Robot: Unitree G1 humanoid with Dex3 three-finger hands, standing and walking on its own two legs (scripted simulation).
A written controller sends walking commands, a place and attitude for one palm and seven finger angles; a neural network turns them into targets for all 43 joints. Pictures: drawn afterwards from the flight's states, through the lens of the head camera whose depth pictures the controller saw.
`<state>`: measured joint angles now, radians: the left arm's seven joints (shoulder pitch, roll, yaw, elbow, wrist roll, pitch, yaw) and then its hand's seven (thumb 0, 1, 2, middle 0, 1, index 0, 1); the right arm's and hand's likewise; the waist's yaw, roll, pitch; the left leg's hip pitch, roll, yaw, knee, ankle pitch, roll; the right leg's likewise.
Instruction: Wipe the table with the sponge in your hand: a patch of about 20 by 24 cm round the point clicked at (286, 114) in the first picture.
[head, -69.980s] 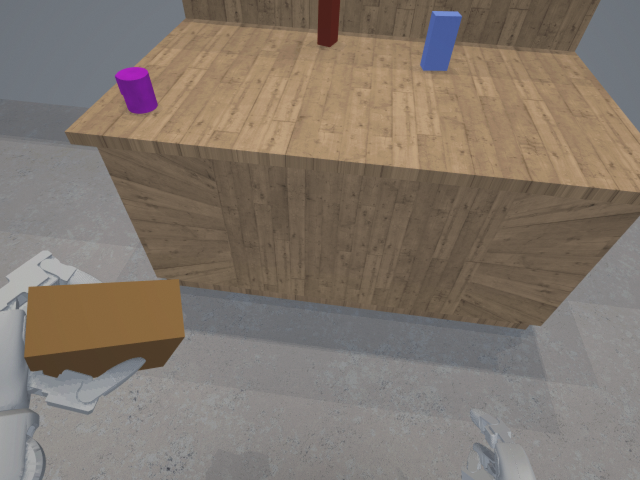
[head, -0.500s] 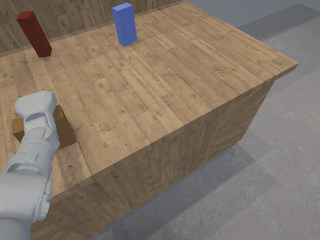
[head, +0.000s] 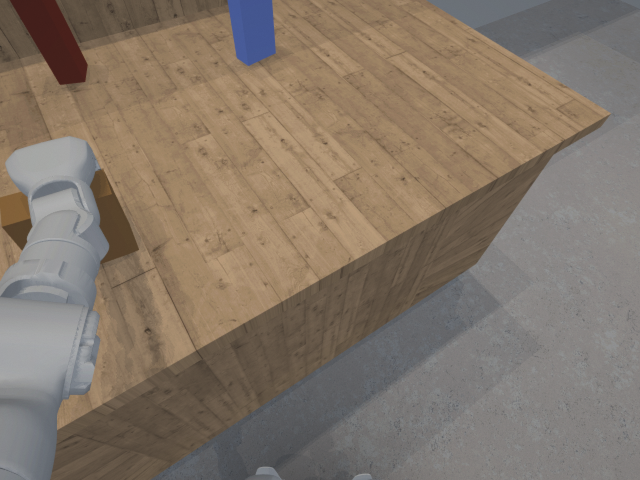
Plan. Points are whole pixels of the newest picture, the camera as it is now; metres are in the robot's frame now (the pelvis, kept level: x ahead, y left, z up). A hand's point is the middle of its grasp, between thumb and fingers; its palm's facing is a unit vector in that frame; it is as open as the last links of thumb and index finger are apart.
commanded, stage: wipe forward along the middle lane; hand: left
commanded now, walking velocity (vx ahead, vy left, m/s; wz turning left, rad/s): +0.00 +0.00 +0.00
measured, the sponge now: (81, 235) +0.44 +0.32 +0.02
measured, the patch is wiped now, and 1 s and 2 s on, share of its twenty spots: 0.95 0.95 0.95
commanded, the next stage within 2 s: slide back across to the first lane in 0.18 s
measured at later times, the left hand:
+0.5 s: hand (57, 180) +0.50 +0.34 +0.07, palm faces -0.10 -0.04 -0.99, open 9.6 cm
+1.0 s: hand (13, 195) +0.47 +0.39 +0.07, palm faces -0.09 -0.05 -0.99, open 9.6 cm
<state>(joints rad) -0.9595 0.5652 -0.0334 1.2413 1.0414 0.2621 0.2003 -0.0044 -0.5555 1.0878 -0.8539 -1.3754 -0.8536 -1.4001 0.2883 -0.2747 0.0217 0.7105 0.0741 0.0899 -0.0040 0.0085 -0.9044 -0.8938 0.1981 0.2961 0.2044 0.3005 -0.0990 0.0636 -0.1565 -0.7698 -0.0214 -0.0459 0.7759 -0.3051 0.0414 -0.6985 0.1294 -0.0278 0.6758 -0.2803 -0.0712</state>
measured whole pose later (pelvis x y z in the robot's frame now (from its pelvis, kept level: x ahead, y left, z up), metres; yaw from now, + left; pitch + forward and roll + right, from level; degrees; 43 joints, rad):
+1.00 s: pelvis +0.04 +0.05 +0.01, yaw +0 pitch +16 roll -5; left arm -0.82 0.58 0.03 1.10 1.06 0.20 0.18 -0.01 -0.50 1.07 -0.79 -1.43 -0.78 -1.47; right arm 0.27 -0.27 0.00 0.68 0.05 0.14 0.03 0.01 -0.90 -0.89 0.20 0.30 0.21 0.30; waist -0.05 0.06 -0.16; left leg -0.64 -0.06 -0.03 0.71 -0.34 0.11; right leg -0.55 0.09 0.00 0.58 -0.31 -0.01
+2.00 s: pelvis +0.04 +0.04 +0.02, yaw +1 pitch +10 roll -3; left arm -0.46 0.47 -0.08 0.70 0.98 0.33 0.19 -0.01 -0.45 1.05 -0.74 -1.47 -0.73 -1.51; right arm 0.19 -0.27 0.02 0.64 0.10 0.18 0.00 0.01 -0.90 -0.89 0.20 0.30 0.20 0.30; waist 0.02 0.07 -0.14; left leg -0.48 -0.08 -0.04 0.63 -0.31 0.10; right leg -0.40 0.07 0.00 0.52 -0.30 -0.02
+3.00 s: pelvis +0.04 +0.02 +0.02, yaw +1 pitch +4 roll -2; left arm -0.12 0.39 -0.13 0.30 0.96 0.46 0.18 0.02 -0.45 1.05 -0.72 -1.49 -0.75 -1.48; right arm 0.10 -0.27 0.04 0.64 0.10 0.16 0.01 0.01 -0.90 -0.89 0.20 0.30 0.20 0.30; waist 0.06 0.09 -0.12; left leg -0.35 -0.07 -0.03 0.59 -0.31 0.08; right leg -0.28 0.08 0.01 0.51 -0.30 -0.04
